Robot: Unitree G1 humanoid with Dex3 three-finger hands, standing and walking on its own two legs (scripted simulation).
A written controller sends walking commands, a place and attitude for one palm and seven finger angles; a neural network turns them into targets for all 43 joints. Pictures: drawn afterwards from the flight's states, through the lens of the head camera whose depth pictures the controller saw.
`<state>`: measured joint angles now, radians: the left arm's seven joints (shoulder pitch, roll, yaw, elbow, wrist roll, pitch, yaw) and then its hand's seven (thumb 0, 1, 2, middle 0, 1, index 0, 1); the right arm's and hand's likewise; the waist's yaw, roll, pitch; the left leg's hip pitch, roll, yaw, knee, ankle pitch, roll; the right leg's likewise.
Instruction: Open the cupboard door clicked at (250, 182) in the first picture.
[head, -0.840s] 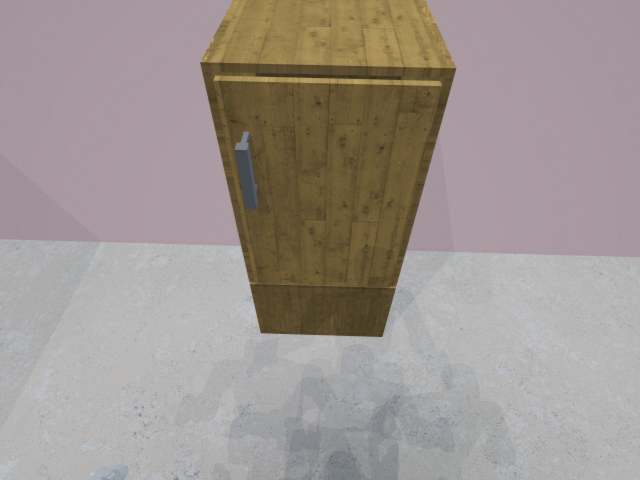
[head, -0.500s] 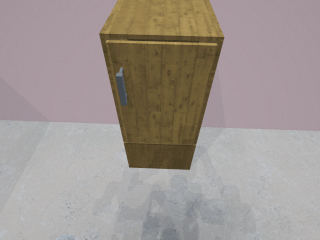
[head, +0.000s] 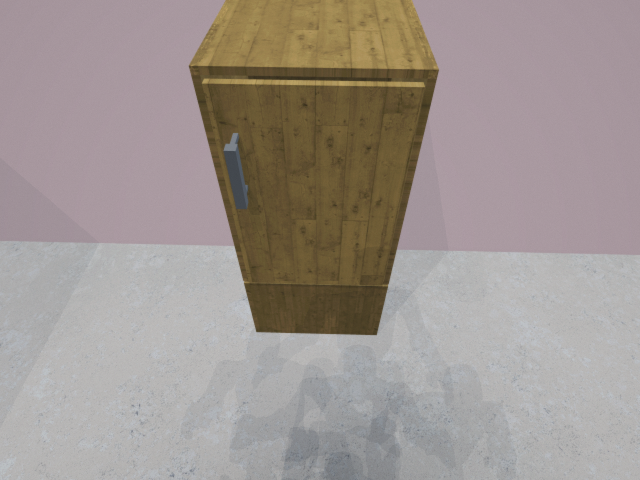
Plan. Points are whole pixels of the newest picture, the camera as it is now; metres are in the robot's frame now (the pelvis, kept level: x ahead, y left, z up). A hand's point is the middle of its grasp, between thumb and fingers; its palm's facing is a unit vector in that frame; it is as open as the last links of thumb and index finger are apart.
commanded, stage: look at it before walking up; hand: left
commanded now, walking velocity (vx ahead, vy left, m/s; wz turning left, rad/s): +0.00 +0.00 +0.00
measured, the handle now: (238, 171) +0.66 +0.20 -0.01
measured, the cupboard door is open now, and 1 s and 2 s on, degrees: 0 0 0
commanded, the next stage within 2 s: take the last steps up to it in 0.60 s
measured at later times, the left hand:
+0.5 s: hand out of the picture +0.08 +0.24 -0.15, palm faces -0.02 -0.94 -0.33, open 7.4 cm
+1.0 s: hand out of the picture +0.05 +0.20 -0.18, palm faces +0.00 -0.97 -0.23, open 7.4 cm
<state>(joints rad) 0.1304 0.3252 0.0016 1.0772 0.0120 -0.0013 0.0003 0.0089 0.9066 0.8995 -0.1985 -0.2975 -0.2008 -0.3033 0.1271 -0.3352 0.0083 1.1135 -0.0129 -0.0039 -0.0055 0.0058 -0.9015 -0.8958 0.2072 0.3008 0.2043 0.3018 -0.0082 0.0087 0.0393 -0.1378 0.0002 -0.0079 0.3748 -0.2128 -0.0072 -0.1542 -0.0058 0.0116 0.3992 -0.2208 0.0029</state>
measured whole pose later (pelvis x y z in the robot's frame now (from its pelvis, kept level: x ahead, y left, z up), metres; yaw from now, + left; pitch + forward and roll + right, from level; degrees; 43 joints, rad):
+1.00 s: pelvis +0.03 +0.00 -0.01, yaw +0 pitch -1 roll +0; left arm 0.25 0.23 0.00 1.10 0.02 0.01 0.00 0.01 0.91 0.90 -0.20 -0.30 -0.20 -0.30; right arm 0.23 -0.24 0.02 1.14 -0.02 0.00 -0.01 0.00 -0.90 -0.90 0.20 0.30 0.20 0.30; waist 0.00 0.00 0.00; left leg -0.15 0.01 0.00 0.46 -0.30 -0.01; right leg -0.15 0.00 0.01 0.47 -0.30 0.00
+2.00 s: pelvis +0.00 +0.02 -0.01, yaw +0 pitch -2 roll -1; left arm 0.27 0.33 0.02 0.96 0.03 0.01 0.00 0.01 0.91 0.90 -0.20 -0.30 -0.20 -0.30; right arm 0.18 -0.31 -0.01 0.93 -0.03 0.01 0.00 0.00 -0.90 -0.90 0.21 0.30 0.20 0.30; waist 0.00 0.00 -0.01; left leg -0.30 -0.02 0.01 0.48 -0.14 0.05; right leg -0.17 -0.02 -0.06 0.47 -0.26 0.01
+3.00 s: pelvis +0.02 +0.03 -0.01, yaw -1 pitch -1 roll -1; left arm 0.41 0.16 0.01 1.09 0.03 0.00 0.03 0.00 0.91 0.90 -0.19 -0.30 -0.20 -0.30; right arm 0.28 -0.16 -0.01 1.12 -0.02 0.02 -0.01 0.00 -0.90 -0.90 0.20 0.30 0.20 0.30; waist 0.00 -0.01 -0.02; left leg -0.28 -0.03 0.04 0.47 -0.21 0.05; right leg -0.16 -0.03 -0.02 0.46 -0.31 0.01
